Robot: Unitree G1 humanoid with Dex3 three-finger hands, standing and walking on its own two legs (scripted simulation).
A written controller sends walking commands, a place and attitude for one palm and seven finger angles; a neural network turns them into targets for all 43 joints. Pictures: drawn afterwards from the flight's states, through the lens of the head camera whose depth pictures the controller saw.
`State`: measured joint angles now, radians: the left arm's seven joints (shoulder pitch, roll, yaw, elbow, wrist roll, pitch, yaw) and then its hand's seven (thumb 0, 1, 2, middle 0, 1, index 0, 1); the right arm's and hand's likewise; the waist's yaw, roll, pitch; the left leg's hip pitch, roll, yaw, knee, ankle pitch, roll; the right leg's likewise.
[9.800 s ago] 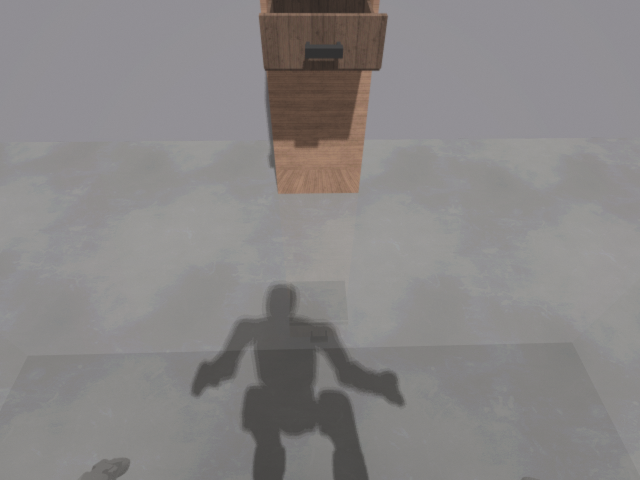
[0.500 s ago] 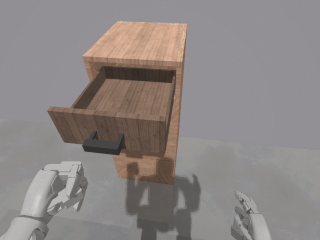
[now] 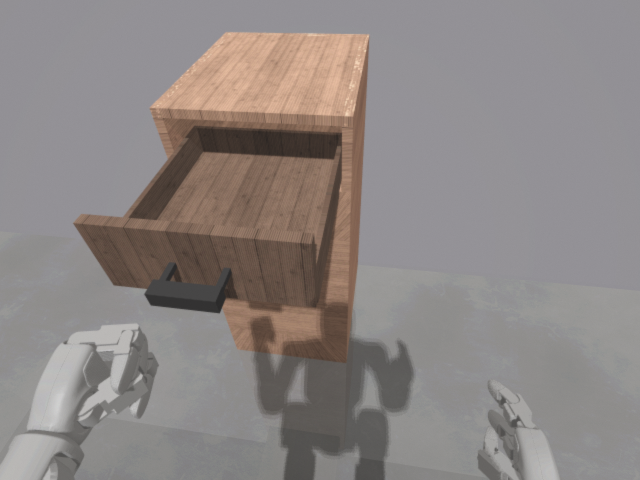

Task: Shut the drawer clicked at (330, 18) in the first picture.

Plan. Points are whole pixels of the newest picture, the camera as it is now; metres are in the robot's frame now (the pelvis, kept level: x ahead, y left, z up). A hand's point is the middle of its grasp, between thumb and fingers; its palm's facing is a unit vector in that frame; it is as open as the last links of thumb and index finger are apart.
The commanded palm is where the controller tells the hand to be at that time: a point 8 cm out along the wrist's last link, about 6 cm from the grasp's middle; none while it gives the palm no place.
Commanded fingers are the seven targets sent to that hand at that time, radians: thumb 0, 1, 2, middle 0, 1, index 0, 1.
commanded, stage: bring the fist close to the handle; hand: left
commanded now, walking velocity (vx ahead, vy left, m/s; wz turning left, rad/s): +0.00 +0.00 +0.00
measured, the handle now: (192, 283) +0.35 +0.22 +0.05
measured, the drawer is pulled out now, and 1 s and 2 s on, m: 0.30 0.30 0.27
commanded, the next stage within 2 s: push the drawer shut in 1.14 s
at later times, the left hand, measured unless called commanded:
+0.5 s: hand (180, 374) +0.22 +0.19 +0.07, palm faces -0.05 -1.00 -0.04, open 3.3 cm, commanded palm +0.20 +0.24 +0.07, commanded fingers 0.00 0.90 0.90 -1.40 -1.60 -1.40 -1.60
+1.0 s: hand (199, 356) +0.25 +0.18 +0.05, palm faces -0.05 -1.00 -0.06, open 3.3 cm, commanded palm +0.23 +0.24 +0.05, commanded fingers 0.00 0.90 0.90 -1.40 -1.60 -1.40 -1.60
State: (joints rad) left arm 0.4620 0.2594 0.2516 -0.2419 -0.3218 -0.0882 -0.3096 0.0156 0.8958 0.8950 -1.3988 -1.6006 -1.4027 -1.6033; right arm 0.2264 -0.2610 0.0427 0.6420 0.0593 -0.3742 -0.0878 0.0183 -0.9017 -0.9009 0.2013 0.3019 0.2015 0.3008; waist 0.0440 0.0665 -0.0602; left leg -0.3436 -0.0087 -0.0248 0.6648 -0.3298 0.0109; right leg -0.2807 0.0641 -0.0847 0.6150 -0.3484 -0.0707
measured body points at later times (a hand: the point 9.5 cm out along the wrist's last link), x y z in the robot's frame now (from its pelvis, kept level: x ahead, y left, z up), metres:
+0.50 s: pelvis +0.00 +0.03 -0.01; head +0.02 +0.02 +0.44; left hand +0.21 +0.24 +0.07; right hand +0.18 -0.20 -0.08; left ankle +0.01 +0.11 -0.72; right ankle -0.01 -0.07 -0.72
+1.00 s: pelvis -0.01 +0.02 -0.03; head +0.03 +0.01 +0.42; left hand +0.25 +0.23 +0.05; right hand +0.15 -0.22 -0.11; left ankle +0.01 +0.11 -0.72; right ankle -0.01 -0.07 -0.72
